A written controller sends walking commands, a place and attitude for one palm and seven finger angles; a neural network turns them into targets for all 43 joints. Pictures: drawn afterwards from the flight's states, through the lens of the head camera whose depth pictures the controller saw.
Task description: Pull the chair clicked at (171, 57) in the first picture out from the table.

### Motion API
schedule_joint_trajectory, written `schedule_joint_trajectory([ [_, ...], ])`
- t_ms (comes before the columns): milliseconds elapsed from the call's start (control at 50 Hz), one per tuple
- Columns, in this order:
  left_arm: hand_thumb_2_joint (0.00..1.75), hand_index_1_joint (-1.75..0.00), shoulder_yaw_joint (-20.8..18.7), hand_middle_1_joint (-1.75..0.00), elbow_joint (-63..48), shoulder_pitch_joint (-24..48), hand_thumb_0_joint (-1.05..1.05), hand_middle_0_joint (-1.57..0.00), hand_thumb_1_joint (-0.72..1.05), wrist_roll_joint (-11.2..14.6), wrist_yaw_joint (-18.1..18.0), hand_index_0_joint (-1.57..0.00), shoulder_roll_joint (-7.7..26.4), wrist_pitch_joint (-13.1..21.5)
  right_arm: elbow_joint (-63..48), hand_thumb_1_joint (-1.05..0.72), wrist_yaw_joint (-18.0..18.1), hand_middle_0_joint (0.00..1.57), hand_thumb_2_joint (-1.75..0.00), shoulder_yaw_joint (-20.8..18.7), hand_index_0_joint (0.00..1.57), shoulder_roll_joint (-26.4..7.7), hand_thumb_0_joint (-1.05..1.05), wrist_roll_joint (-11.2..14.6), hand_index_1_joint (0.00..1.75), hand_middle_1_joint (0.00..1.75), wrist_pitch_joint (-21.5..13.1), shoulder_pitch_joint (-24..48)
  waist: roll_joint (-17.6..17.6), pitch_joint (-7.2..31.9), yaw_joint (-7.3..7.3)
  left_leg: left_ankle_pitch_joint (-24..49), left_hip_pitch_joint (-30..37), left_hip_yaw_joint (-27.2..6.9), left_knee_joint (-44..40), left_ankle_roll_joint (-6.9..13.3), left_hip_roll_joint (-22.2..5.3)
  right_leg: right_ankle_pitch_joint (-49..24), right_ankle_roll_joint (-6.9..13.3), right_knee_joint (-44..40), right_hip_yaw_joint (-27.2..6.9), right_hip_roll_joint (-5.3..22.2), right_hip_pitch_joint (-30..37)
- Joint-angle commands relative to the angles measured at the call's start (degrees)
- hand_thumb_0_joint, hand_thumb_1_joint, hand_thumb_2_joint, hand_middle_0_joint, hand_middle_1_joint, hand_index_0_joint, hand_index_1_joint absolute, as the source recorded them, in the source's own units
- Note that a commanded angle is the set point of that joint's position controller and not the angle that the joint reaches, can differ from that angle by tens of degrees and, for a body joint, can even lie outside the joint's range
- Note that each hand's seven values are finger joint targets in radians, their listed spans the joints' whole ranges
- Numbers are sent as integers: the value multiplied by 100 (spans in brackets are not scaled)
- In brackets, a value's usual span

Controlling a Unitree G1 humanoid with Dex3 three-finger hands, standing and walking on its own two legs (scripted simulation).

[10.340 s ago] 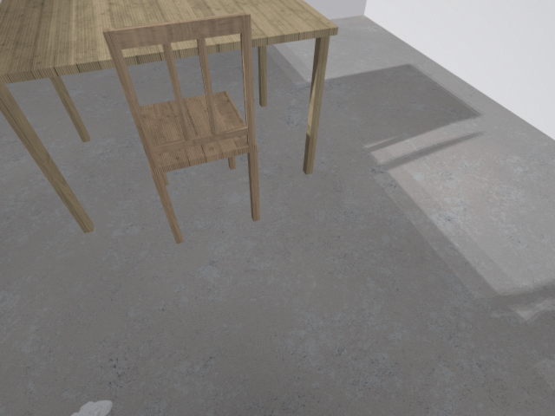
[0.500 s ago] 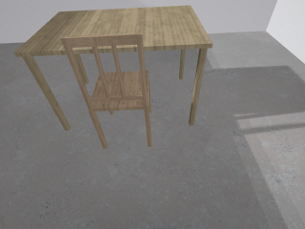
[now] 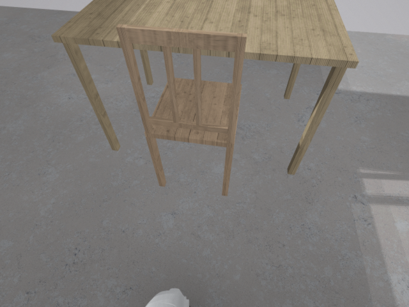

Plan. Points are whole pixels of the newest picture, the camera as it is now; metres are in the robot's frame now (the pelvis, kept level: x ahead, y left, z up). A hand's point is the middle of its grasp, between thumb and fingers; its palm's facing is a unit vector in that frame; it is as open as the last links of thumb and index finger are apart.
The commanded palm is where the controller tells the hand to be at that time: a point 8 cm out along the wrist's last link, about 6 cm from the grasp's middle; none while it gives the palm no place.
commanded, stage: take the last steps up to it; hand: left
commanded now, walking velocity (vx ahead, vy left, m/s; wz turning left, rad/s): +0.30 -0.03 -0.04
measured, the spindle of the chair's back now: (172, 88) +0.79 +0.24 -0.07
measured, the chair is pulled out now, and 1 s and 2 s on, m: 0.00 0.00 0.00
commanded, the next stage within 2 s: come to a stop and stand still in 0.72 s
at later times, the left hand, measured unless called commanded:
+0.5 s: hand (157, 226) +0.31 +0.17 -0.14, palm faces -0.06 -0.97 -0.22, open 7.4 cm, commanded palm none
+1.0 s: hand (184, 231) +0.32 +0.11 -0.17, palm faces +0.05 -0.99 -0.15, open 7.3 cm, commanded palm none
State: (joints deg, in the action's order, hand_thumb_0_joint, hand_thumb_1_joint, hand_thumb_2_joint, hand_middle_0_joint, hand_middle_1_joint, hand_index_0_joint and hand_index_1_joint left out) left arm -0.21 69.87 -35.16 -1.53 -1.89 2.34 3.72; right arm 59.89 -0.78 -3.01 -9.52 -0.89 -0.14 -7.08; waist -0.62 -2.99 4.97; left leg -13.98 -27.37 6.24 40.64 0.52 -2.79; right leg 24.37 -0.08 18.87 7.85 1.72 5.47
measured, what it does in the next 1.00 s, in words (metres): walks ahead: left foot, then right foot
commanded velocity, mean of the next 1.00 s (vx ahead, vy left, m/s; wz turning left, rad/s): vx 0.14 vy -0.02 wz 0.00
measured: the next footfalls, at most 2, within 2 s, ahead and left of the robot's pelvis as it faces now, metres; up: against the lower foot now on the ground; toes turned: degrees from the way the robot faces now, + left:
left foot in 0.04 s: +0.13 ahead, +0.11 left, +0.00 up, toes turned +7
right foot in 0.56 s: +0.35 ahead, -0.15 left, +0.00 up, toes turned -10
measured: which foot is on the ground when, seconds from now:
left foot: up 0.00-0.02, down 0.04-0.58, up 0.60-0.96, down 0.98-1.00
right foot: down 0.00-0.06, up 0.08-0.54, down 0.56-1.00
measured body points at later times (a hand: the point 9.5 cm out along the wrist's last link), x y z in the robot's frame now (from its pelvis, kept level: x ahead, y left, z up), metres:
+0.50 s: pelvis +0.18 -0.01 +0.00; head +0.19 -0.02 +0.45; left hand +0.31 +0.23 -0.13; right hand +0.11 -0.23 -0.16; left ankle +0.09 +0.11 -0.73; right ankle +0.29 -0.15 -0.70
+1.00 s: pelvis +0.32 -0.05 +0.01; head +0.33 -0.05 +0.46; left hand +0.32 +0.16 -0.16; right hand +0.35 -0.29 -0.15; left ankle +0.35 +0.06 -0.73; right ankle +0.31 -0.14 -0.73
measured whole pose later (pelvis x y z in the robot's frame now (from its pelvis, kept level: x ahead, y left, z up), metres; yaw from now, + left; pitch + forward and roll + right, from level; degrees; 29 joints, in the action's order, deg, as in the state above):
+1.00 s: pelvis +0.32 -0.05 +0.01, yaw -2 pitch -1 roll -2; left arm -1.3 64.6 -16.8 -0.5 -1.5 6.7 1.1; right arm 62.6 1.9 -1.9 -9.9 -0.4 -0.9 -12.8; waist -1.4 -1.7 1.7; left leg -12.2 -15.6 3.0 29.9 -1.0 -3.5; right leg 15.6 2.3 27.0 10.5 0.0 -10.5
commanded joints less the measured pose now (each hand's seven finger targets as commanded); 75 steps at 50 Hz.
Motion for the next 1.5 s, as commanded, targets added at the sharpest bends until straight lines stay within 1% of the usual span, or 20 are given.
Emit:
schedule_joint_trajectory([
  [0,90,-30,-192,-30,-254,-62,0,-20,90,82,-51,-20,1005,77,175,-90,147,20,-90,-109,20,-605,0,-73,30,30,-318,-1778,305,928,-1185,1055,3316,-161,-1200,437,-176,-4537,320,2829,-291,833,-1657],
  [20,90,-30,-129,-30,-367,-300,0,-20,90,163,8,-20,659,85,317,-90,207,20,-90,-249,20,-1228,0,-108,30,30,-366,-2378,-1147,1686,-1199,2300,4883,-2399,-1231,1119,-1928,-370,49,4621,-2,44,-3387],
  [40,90,-30,-103,-30,-568,81,0,-20,90,148,-1,-20,733,46,322,-90,250,20,-90,-271,20,-1417,0,24,30,30,-297,-2553,-885,1786,-1207,2552,4573,-3042,-1833,1447,-2430,907,143,5569,-573,16,-3685],
  [100,90,-30,-222,-30,-626,868,0,-20,90,46,59,-20,645,-80,52,-90,263,20,-90,-83,20,-589,0,3,30,30,-379,-1201,-149,-240,-730,1587,2068,-1810,-2605,1064,-1941,-235,76,5750,-782,631,-3889],
  [140,90,-30,-237,-30,-604,690,0,-20,90,8,117,-20,520,-192,65,-90,248,20,-90,28,20,-291,0,12,30,30,-458,-1106,-190,-473,-446,1769,1277,-1131,-2787,829,-1579,-548,4,5428,-723,686,-3438],
  [260,90,-30,-338,-30,-1099,1256,0,-20,90,-31,224,-20,617,-346,-110,-90,217,20,-90,-11,20,-305,0,3,30,30,-528,-1205,-484,-596,-306,1547,1431,-596,-3156,936,-1304,-1449,-161,4497,-672,763,-4075],
  [440,90,-30,-332,-30,-1765,2895,0,-20,90,39,318,-20,970,-277,65,-90,217,20,-90,-132,20,-745,0,-103,30,30,-400,-1697,-385,-620,-711,2214,2410,-450,-2607,854,-1446,-1233,33,1999,-222,466,-3692],
  [520,90,-30,-443,-30,-1277,1368,0,-20,90,-6,281,-20,1336,-98,156,-90,194,20,-90,-86,20,-757,0,-30,30,30,-356,-1663,113,356,0,2802,1835,24,-479,445,-932,-1653,272,976,-81,93,-1006],
  [540,90,-30,-581,-30,-1084,654,0,-20,90,-50,206,-20,1921,-11,110,-90,128,20,-90,-31,20,-466,0,29,30,30,-363,-1864,1312,1070,208,925,645,398,1161,180,-313,-1992,668,680,-1612,1336,326],
  [560,90,-30,-649,-30,-1001,315,0,-20,90,67,177,-20,2333,-26,-37,-90,133,20,-90,0,20,-360,0,63,30,30,-333,-1895,1744,1447,140,-1958,-34,45,2670,72,281,-2779,1189,-21,-3235,2381,561],
  [620,90,-30,-485,-30,-1303,1758,0,-20,90,109,123,-20,1798,-65,46,-90,120,20,-90,-41,20,-321,0,28,30,30,-226,-1459,616,461,-258,-1028,-316,-668,3417,154,-307,-650,1148,-643,-2440,2021,-1241],
  [700,90,-30,-312,-30,-1293,2231,0,-20,90,63,62,-20,1253,-9,278,-90,106,20,-90,9,20,-51,0,-60,30,30,-35,-1905,519,133,-728,-388,326,-525,2357,-46,-401,-1519,850,-867,-962,1459,-2304],
  [900,90,-30,-237,-30,-823,1777,0,-20,90,82,-7,-20,1200,-117,271,-90,206,20,-90,187,20,109,0,32,30,30,-84,-1294,452,359,-525,338,1418,-333,-1139,-268,-94,-3735,792,59,-644,1177,-1588],
  [960,90,-30,-188,-30,-825,1558,0,-20,90,139,-61,-20,983,-247,230,-90,277,20,-90,114,20,-379,0,42,30,30,-146,-1255,-325,388,-422,3588,2105,-869,-1663,65,-861,-2653,179,735,-423,649,-1910],
  [1080,90,-30,-222,-30,-783,1414,0,-20,90,96,-74,-20,1102,-444,24,-90,392,20,-90,3,20,-677,0,40,30,30,24,-683,-926,130,-371,4216,1945,-1150,-1866,587,-1232,-883,3,1335,-378,325,-1883],
  [1220,90,-30,-277,-30,-972,1272,0,-20,90,2,-52,-20,1186,-478,-308,-90,336,20,-90,-130,20,-719,0,26,30,30,139,-175,-87,495,-291,2044,1488,-814,-1316,390,-852,-2023,94,837,-819,486,-1710],
  [1260,90,-30,-297,-30,-1060,1604,0,-20,90,-12,-49,-20,1493,-409,-317,-90,267,20,-90,-101,20,-351,0,62,30,30,184,-324,1148,445,-463,179,1262,-210,-546,-56,-1,-3100,587,202,-1651,1416,-1770],
  [1300,90,-30,-271,-30,-1129,1835,0,-20,90,1,-62,-20,1481,-377,-255,-90,246,20,-90,-77,20,-267,0,44,30,30,265,-266,1132,263,-432,-1255,1185,-481,325,-125,45,-3021,1111,-196,-1732,1737,-2160],
  [1420,90,-30,-260,-30,-1088,2023,0,-20,90,22,-38,-20,1493,-338,-8,-90,223,20,-90,36,20,-153,0,63,30,30,179,-543,816,190,-461,-804,1297,-509,-593,-160,-5,-2826,941,97,-1210,1290,-1785],
  [1480,90,-30,-224,-30,-1001,2029,0,-20,90,109,-35,-20,1389,-321,210,-90,247,20,-90,103,20,-269,0,42,30,30,25,-865,150,404,-484,938,2039,-882,-1888,-46,-309,-2383,409,480,-922,863,-1801],
])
